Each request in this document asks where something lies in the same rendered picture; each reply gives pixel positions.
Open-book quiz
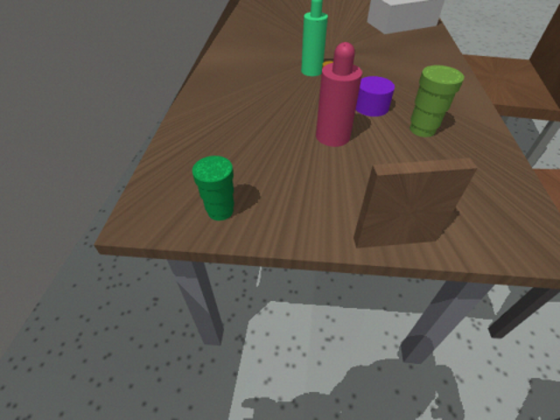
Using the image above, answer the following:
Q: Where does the table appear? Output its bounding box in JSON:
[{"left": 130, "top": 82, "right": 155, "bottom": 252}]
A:
[{"left": 94, "top": 0, "right": 560, "bottom": 364}]

